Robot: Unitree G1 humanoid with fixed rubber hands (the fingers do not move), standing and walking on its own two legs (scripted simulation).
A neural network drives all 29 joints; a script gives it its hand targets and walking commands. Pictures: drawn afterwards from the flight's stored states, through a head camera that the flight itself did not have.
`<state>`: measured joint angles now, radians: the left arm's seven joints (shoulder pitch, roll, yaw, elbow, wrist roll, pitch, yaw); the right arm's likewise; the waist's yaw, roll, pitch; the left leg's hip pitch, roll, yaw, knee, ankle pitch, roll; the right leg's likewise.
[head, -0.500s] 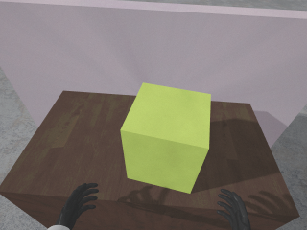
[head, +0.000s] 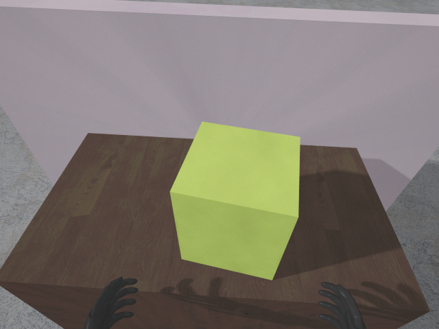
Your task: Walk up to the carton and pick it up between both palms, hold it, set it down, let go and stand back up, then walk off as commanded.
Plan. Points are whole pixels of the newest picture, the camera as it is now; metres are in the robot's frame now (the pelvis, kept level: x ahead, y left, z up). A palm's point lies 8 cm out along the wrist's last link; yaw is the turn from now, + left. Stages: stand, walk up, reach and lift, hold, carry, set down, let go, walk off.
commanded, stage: set down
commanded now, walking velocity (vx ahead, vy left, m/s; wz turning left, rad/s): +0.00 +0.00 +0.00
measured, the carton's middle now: (237, 201) +0.39 +0.00 +0.00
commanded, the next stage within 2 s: let go in 1.16 s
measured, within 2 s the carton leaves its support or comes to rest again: neither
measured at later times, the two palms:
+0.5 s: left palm out of the picture +0.14 +0.22 -0.07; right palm out of the picture +0.14 -0.22 -0.06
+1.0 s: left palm out of the picture +0.14 +0.20 -0.08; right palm out of the picture +0.14 -0.23 -0.07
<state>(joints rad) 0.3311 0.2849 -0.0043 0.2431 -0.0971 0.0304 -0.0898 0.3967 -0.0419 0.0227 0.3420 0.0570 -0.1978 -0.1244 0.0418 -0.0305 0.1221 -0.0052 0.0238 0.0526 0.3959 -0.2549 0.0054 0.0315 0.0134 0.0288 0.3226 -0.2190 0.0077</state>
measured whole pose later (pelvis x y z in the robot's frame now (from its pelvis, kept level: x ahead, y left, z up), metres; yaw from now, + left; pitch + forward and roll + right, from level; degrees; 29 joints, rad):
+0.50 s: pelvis -0.01 -0.01 +0.00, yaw +0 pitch -8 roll +0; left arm 0.22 0.23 -0.01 0.45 -0.03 0.12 -0.02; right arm 0.26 -0.10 -0.03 0.56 -0.02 -0.14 -0.04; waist 0.02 -0.03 0.10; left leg -0.02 0.02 0.05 0.38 -0.23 -0.01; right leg -0.01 0.01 0.02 0.37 -0.22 -0.01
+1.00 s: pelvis -0.02 -0.02 +0.00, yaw +1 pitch -7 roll +0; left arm 0.17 0.22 0.00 0.51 0.00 0.17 0.00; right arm 0.22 -0.13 -0.01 0.62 -0.04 -0.16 0.01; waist 0.01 -0.04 0.10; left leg -0.05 0.03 0.04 0.39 -0.22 -0.02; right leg -0.05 0.02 0.01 0.41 -0.24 -0.02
